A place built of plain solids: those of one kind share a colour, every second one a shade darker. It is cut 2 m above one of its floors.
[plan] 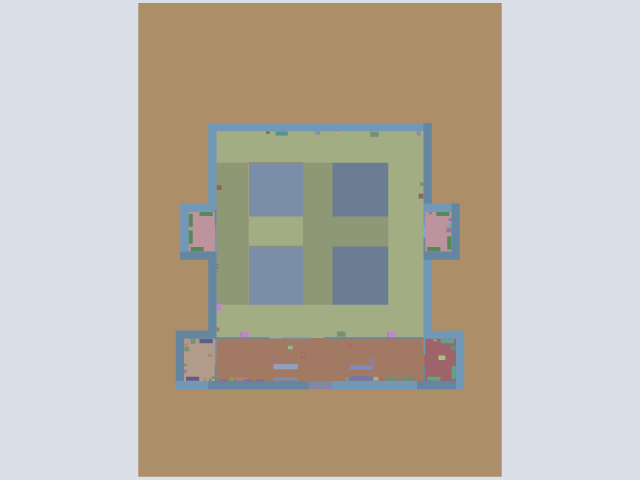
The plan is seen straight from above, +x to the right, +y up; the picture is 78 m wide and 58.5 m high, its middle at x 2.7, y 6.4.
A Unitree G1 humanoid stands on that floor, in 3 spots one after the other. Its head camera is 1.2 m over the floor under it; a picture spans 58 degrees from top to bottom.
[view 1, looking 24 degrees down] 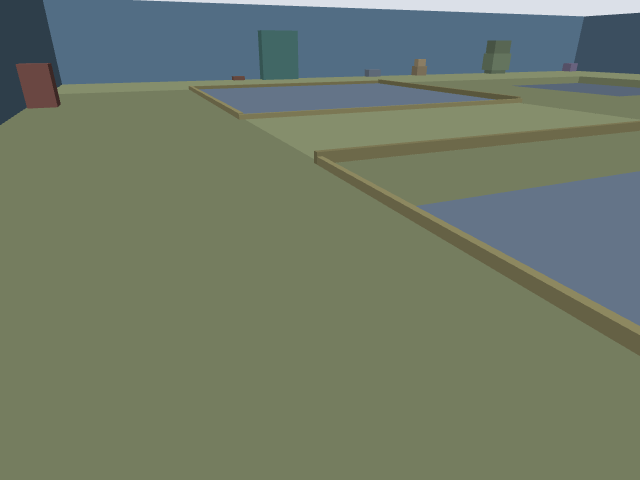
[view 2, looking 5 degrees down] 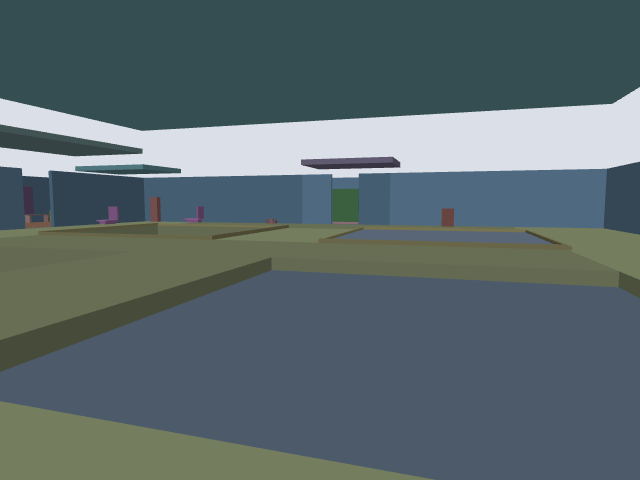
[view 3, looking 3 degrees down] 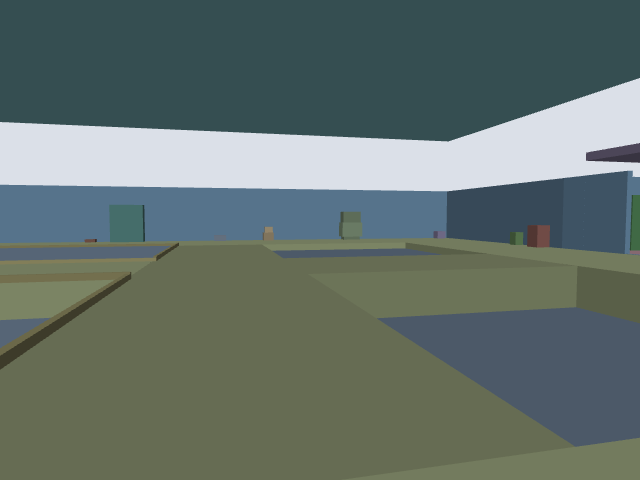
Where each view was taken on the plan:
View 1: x -7.88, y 1.21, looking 67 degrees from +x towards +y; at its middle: floor_gang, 2.95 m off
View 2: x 12.88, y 13.01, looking -163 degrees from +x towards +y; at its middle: kerb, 12.77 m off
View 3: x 2.42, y -3.35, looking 77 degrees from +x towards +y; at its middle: floor_gang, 22.94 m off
